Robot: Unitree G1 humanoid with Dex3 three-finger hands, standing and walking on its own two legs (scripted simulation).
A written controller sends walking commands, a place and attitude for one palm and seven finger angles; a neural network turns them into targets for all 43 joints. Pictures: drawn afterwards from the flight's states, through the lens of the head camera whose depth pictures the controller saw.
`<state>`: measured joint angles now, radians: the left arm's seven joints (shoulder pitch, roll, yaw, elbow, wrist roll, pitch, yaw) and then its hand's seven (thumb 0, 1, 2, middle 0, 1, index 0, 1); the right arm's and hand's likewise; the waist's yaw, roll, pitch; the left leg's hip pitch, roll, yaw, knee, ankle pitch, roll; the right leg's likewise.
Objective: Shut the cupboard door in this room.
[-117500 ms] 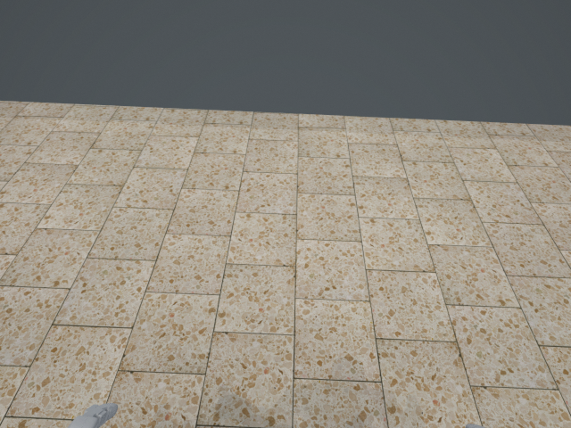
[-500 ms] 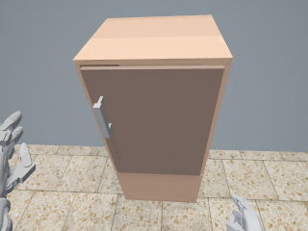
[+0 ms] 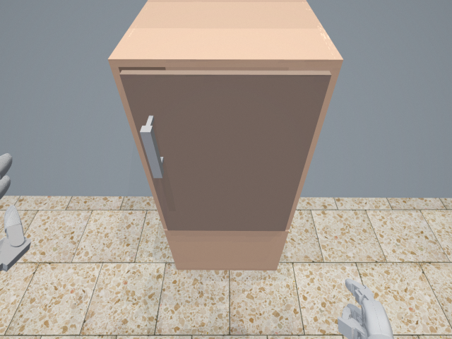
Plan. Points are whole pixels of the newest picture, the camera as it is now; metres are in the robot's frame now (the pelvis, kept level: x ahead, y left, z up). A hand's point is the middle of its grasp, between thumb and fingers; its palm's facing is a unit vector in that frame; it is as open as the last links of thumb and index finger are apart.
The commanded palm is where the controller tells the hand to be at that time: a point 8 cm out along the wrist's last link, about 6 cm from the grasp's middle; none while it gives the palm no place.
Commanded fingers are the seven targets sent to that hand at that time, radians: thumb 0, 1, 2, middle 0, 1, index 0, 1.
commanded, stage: step back with the hand held close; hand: left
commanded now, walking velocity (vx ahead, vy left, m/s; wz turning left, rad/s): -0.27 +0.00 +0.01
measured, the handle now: (154, 147) +0.51 +0.20 +0.04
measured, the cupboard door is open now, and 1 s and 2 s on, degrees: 0 0 0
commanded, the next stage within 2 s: stop stepping back and stand still in 0.50 s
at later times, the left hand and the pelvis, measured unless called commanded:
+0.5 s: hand out of the picture +0.05 +0.33 +0.17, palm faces +0.57 -0.72 -0.39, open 7.4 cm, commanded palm -0.01 +0.35 +0.18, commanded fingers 0.00 0.90 0.90 -0.20 -0.30 -0.20 -0.30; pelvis -0.13 +0.04 -0.01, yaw +5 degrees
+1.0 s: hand out of the picture -0.02 +0.35 +0.17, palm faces +0.51 -0.79 -0.34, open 7.4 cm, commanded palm -0.10 +0.36 +0.18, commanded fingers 0.00 0.90 0.90 -0.20 -0.30 -0.20 -0.30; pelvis -0.25 +0.06 -0.01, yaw +0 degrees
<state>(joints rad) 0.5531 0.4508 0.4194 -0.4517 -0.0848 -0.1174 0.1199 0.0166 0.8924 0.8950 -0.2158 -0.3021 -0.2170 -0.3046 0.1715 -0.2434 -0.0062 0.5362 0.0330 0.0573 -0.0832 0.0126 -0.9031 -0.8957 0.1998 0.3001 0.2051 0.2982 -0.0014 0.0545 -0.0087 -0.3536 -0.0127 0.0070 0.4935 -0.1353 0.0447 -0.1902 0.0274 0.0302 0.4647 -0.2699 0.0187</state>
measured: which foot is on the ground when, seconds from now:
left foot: down 0.00-0.30, up 0.32-0.38, down 0.40-0.72, up 0.74-0.84, down 0.86-1.00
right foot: down 0.00-0.44, up 0.46-0.70, down 0.72-0.88, up 0.90-1.00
